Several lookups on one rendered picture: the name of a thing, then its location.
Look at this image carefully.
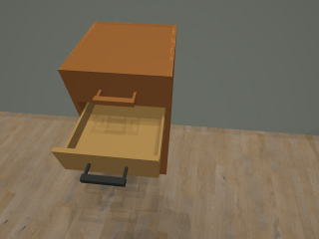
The handle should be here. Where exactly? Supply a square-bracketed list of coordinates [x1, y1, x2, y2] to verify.
[79, 163, 128, 187]
[92, 96, 136, 108]

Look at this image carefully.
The drawer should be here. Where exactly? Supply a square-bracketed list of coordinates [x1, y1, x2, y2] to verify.
[52, 102, 166, 178]

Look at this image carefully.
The cabinet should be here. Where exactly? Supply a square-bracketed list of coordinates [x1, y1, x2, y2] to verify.
[58, 21, 177, 175]

